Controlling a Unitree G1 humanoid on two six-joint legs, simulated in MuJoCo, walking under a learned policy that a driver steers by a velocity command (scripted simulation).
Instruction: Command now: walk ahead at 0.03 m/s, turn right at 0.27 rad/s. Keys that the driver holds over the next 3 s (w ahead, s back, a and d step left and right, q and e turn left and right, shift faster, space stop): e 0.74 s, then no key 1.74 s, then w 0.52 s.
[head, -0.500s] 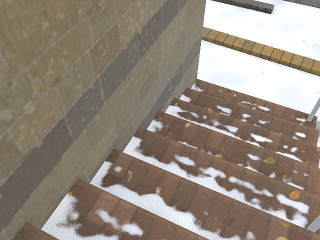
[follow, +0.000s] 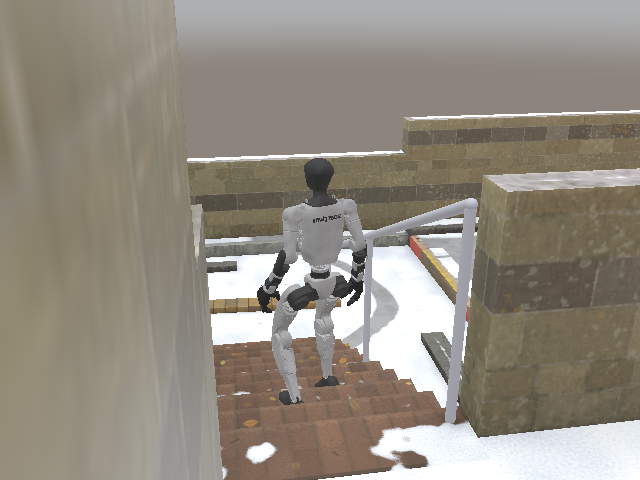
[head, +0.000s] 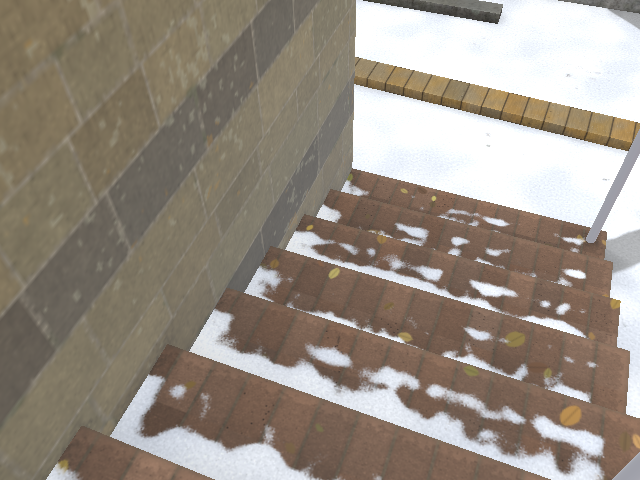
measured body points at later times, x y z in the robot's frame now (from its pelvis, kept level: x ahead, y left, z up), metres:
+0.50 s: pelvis +0.11 -0.12 -0.10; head +0.13 -0.14 +0.35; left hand +0.23 +0.10 -0.21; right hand +0.22 -0.39 -0.20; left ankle +0.20 +0.02 -0.62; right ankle +0.14 -0.18 -0.82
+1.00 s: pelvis +0.18 -0.09 -0.08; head +0.20 -0.10 +0.37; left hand +0.46 +0.07 -0.17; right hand +0.17 -0.37 -0.19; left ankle +0.26 +0.01 -0.82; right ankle +0.09 -0.17 -0.70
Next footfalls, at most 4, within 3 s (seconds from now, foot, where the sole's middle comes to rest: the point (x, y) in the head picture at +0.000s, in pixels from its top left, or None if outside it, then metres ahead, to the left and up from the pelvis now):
0.14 right None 0.18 -0.19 -0.85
0.80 left None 0.30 -0.01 -0.85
1.12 right None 0.15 -0.20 -0.85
2.80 left None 0.36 -0.03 -0.85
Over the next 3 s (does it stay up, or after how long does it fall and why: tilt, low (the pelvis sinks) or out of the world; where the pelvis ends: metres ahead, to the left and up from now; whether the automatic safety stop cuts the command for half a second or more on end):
stays up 0.35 -0.15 -0.12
